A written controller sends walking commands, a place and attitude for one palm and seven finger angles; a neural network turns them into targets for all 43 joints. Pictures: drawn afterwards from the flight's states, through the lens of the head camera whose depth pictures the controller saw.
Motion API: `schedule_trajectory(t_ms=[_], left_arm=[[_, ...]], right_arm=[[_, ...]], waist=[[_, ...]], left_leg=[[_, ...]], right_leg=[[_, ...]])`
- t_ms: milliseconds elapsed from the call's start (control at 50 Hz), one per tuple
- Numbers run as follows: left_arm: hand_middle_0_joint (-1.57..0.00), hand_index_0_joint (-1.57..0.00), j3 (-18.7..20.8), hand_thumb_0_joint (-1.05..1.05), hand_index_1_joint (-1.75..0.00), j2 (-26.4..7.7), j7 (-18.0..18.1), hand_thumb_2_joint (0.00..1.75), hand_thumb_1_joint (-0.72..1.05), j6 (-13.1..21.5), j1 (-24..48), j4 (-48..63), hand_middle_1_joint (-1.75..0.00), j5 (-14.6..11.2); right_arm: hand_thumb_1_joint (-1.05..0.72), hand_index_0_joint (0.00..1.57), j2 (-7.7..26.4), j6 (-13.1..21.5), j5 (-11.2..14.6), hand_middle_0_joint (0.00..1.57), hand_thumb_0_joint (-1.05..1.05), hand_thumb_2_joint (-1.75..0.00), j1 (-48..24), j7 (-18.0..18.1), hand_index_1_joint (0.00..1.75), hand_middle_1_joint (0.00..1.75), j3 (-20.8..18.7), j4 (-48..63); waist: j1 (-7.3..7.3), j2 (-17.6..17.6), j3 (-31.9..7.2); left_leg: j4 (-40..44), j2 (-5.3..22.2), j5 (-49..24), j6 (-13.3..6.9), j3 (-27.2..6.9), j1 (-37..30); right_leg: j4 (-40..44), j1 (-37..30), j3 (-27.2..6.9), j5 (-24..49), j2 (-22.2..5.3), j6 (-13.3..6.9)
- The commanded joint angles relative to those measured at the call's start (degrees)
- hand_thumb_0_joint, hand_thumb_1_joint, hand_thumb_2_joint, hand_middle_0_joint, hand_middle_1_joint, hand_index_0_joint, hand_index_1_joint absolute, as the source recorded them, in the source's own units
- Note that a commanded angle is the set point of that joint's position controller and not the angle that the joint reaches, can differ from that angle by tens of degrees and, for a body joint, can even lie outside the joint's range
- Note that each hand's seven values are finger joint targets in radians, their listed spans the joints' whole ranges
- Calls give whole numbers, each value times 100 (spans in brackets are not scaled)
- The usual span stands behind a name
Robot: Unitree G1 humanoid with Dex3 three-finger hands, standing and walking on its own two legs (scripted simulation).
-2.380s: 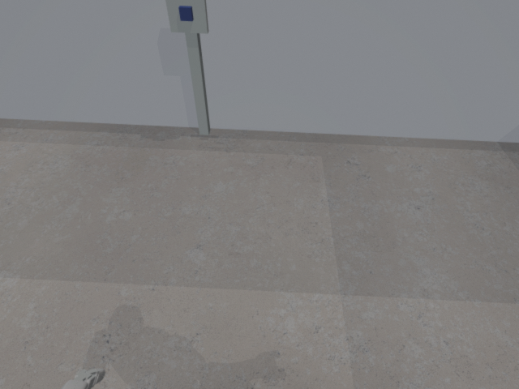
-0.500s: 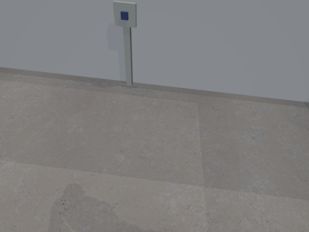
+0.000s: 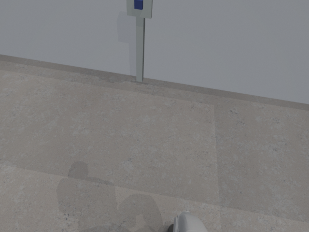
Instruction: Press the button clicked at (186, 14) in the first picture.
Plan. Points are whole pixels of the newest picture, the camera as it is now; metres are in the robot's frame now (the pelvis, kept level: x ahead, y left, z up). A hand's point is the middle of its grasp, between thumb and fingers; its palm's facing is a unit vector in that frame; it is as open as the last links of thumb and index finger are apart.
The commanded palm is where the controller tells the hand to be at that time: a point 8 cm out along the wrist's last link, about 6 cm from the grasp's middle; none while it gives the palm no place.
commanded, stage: walk to a spot facing it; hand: left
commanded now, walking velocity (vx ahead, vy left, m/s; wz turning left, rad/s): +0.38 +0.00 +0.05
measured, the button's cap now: (138, 4) +1.49 +0.11 -0.04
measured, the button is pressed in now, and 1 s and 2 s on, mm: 0 0 0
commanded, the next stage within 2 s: take the last steps up to it in 1.22 s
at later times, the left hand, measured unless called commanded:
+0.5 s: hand (95, 221) +0.18 +0.17 -0.18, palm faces +0.15 -0.97 -0.17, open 7.3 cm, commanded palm none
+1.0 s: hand (97, 122) +0.54 +0.23 -0.16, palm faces +0.02 -0.99 -0.16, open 7.4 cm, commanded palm none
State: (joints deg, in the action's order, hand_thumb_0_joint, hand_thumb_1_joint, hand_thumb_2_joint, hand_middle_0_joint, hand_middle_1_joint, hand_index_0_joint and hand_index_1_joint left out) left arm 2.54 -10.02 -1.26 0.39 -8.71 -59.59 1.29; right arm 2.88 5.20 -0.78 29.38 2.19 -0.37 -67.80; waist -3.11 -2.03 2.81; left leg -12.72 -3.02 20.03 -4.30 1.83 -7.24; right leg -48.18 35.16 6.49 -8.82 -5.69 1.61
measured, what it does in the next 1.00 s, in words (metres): walks ahead: right foot, then left foot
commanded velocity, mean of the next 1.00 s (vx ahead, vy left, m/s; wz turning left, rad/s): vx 0.38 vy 0.00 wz -0.04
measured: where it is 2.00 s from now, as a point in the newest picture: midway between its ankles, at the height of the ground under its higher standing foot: (147, 145)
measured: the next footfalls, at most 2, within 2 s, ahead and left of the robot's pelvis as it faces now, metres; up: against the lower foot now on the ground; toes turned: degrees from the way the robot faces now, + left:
right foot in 0.12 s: +0.23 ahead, -0.11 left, +0.00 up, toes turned -7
left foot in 0.58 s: +0.42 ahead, +0.15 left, +0.00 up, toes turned +14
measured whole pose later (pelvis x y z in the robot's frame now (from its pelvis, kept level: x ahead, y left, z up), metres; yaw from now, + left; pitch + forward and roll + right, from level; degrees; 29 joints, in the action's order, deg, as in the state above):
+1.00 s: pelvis +0.46 +0.05 +0.01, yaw -1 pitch -2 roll +1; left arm 4.1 -10.7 -1.4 -0.3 -9.8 -58.4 1.8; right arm 7.7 4.5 -1.3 22.7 1.2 -2.8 -64.6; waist -1.1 -2.2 1.4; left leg -17.0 1.1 16.5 -1.2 14.5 -1.8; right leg -49.1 32.7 4.7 -8.2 -8.4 1.6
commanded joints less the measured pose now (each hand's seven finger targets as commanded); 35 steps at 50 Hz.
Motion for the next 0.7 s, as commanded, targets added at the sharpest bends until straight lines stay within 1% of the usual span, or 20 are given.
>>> schedule_trajectory(t_ms=[0,40,60,80,100,120,140,180,240,280,320,380,480,500,540,560,580,600,640,680], left_arm=[[-20,-20,18,0,-30,-182,41,90,90,227,566,541,-30,-35],[-20,-20,83,0,-30,-341,85,90,90,271,-280,343,-30,-4],[-20,-20,136,0,-30,-451,105,90,90,309,-921,159,-30,19],[-20,-20,242,0,-30,-762,137,90,90,385,-1787,-71,-30,63],[-20,-20,384,0,-30,-1315,226,90,90,409,-2498,-215,-30,96],[-20,-20,409,0,-30,-1509,226,90,90,388,-2465,-297,-30,-28],[-20,-20,380,0,-30,-1227,224,90,90,373,-1813,-168,-30,-53],[-20,-20,169,0,-30,-611,231,90,90,416,-1095,-27,-30,-27],[-20,-20,30,0,-30,-256,238,90,90,475,-836,-14,-30,23],[-20,-20,58,0,-30,-244,231,90,90,488,-883,-17,-30,32],[-20,-20,49,0,-30,-381,209,90,90,511,-962,-74,-30,17],[-20,-20,62,0,-30,-521,185,90,90,528,-1381,-198,-30,-11],[-20,-20,88,0,-30,-696,214,90,90,472,-1885,-380,-30,4],[-20,-20,115,0,-30,-736,219,90,90,466,-1865,-381,-30,13],[-20,-20,117,0,-30,-720,223,90,90,451,-1743,-362,-30,-34],[-20,-20,89,0,-30,-467,190,90,90,449,-1903,-276,-30,-86],[-20,-20,24,0,-30,-298,148,90,90,479,-1783,-95,-30,-97],[-20,-20,68,0,-30,-525,184,90,90,440,-1399,-27,-30,-71],[-20,-20,114,0,-30,-361,138,90,90,395,-895,-39,-30,-45],[-20,-20,110,0,-30,-113,98,90,90,265,-1154,-167,-30,19]], right_arm=[[-90,20,1072,3,-11,20,0,-90,646,79,30,30,-192,-55],[-90,20,1248,-1,9,20,0,-90,412,95,30,30,-257,11],[-90,20,1292,-11,24,20,0,-90,308,85,30,30,-283,69],[-90,20,1275,-3,57,20,0,-90,194,38,30,30,-285,165],[-90,20,932,34,136,20,0,-90,447,-39,30,30,-249,349],[-90,20,924,29,132,20,0,-90,304,-35,30,30,-258,421],[-90,20,931,3,103,20,0,-90,33,-62,30,30,-314,407],[-90,20,703,-120,-7,20,0,-90,-632,-143,30,30,-290,602],[-90,20,488,-365,-72,20,0,-90,-374,-204,30,30,-255,554],[-90,20,530,-443,-81,20,0,-90,-551,-231,30,30,-281,679],[-90,20,560,-440,-68,20,0,-90,-887,-308,30,30,-282,837],[-90,20,635,-363,-66,20,0,-90,-1633,-388,30,30,-250,1071],[-90,20,767,-229,-51,20,0,-90,-2432,-422,30,30,-235,1321],[-90,20,838,-195,-51,20,0,-90,-2266,-400,30,30,-267,1282],[-90,20,1220,-132,-105,20,0,-90,-1026,-310,30,30,-375,889],[-90,20,1840,-89,-167,20,0,-90,-194,-240,30,30,-533,695],[-90,20,2277,-120,-96,20,0,-90,343,-193,30,30,-616,552],[-90,20,2145,-161,-41,20,0,-90,167,-147,30,30,-586,550],[-90,20,1574,-87,-47,20,0,-90,-619,-116,30,30,-450,694],[-90,20,1236,-19,-58,20,0,-90,-985,-99,30,30,-345,739]], waist=[[68,1026,561],[466,958,111],[758,827,-191],[1148,437,-703],[1242,-878,-1522],[1033,-734,-1552],[882,-380,-809],[506,144,358],[79,-57,551],[15,-347,537],[36,-345,525],[320,-348,370],[598,-256,227],[493,-162,96],[-104,204,-600],[-388,1209,-1385],[-482,2021,-1651],[-461,1431,-1364],[-185,608,-297],[172,552,64]], left_leg=[[-409,1456,-5686,-242,-494,330],[-1360,1528,-6560,-164,-440,254],[-2164,1387,-6324,-54,-353,596],[-3583,1234,-5048,44,-326,1702],[-5688,216,-986,212,12,3339],[-7080,74,1029,139,-384,3858],[-7194,506,550,54,-587,3973],[-6840,921,-78,128,-494,4031],[-6089,1090,-404,303,-316,3587],[-5458,1203,-664,441,-144,3622],[-4719,1233,-1039,520,26,3649],[-3568,1131,-1270,571,311,3863],[-2459,896,-914,396,559,3598],[-2228,837,-808,350,601,3224],[-1541,649,-1222,184,666,1141],[-1340,1914,-1547,-257,-938,-448],[-783,3074,-2309,-840,-2503,-1140],[-567,3077,-1970,-919,-2349,-761],[-339,2715,-2117,-651,-1530,518],[-70,2334,-1915,-368,-739,1400]], right_leg=[[988,-499,343,-211,469,-284],[1245,-1440,294,-268,637,-471],[1550,-2357,290,-26,706,-537],[1737,-3936,-371,300,112,-793],[2156,-5393,-2805,838,-1627,-1472],[2843,-5072,-4008,676,-2299,-1859],[3235,-4197,-3564,-572,-2111,-1756],[3575,-2254,-2594,-917,-1703,-1353],[3806,-1161,-1141,-642,-1151,-954],[3930,-1069,-780,-506,-1008,-957],[3955,-1198,-553,-278,-854,-955],[3718,-2125,-402,582,-738,-942],[3228,-3233,-528,1681,-1000,-929],[2898,-3301,-489,2030,-1034,-914],[1138,-2696,0,2536,-654,-618],[-445,-1430,334,862,-60,-291],[-2108,-232,151,-2323,492,-172],[-2716,55,-362,-2298,212,-257],[-2800,284,-561,-1440,-198,-213],[-2460,-193,-583,-1033,-311,-141]])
